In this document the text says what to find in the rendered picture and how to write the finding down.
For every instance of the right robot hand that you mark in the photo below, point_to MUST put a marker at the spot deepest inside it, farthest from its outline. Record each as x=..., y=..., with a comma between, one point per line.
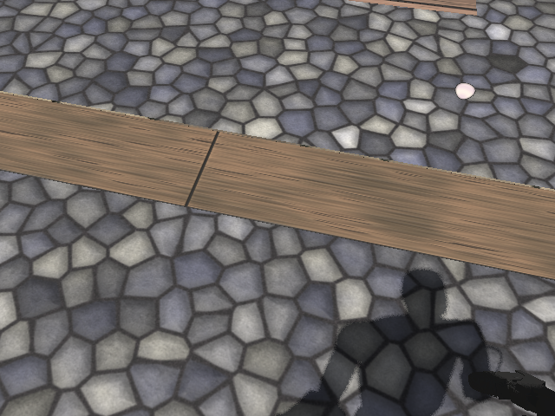
x=521, y=388

